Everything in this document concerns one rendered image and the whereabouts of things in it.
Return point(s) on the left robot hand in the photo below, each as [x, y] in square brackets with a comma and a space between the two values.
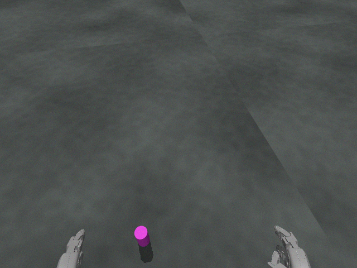
[73, 256]

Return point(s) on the can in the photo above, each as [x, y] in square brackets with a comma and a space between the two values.
[142, 236]

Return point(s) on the right robot hand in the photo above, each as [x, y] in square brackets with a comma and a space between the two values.
[292, 255]

